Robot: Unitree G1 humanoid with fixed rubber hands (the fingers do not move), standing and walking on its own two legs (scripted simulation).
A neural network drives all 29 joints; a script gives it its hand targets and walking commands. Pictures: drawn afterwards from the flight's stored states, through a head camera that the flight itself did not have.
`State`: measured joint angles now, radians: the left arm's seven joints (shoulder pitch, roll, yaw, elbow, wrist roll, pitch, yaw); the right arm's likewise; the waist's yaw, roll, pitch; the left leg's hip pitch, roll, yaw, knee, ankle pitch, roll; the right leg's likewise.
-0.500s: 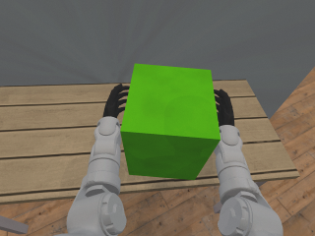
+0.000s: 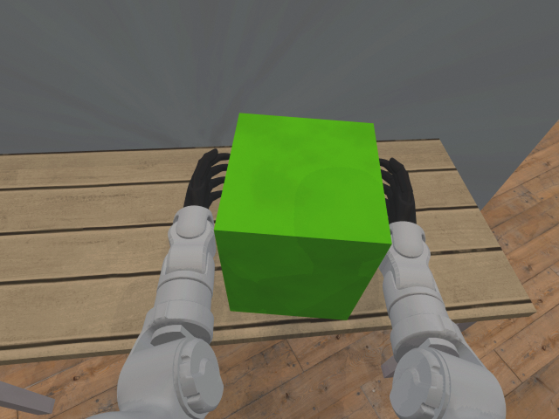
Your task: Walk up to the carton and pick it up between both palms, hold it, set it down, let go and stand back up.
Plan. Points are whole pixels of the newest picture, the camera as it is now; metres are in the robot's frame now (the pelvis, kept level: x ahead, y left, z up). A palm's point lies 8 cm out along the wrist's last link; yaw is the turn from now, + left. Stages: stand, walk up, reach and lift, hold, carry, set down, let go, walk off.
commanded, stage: reach and lift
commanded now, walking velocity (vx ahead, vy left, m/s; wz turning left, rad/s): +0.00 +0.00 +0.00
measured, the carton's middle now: (296, 223) +0.41 +0.01 +0.02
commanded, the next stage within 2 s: none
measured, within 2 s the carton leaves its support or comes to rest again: leaves its support in 0.68 s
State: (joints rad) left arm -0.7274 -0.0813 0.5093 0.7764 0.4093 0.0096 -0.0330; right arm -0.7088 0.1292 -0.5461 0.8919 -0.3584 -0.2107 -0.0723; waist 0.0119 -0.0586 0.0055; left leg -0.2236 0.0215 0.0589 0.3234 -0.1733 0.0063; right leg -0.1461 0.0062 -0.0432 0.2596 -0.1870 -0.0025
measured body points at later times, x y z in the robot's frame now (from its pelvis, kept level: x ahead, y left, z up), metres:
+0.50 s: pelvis +0.00 +0.00 +0.00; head +0.03 +0.03 +0.45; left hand +0.41 +0.16 +0.07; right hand +0.40 -0.13 +0.08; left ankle -0.01 +0.11 -0.75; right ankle -0.04 -0.11 -0.75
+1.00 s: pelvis -0.03 -0.01 +0.00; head -0.04 +0.01 +0.45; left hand +0.38 +0.16 +0.12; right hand +0.38 -0.14 +0.13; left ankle -0.01 +0.11 -0.75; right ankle -0.04 -0.11 -0.75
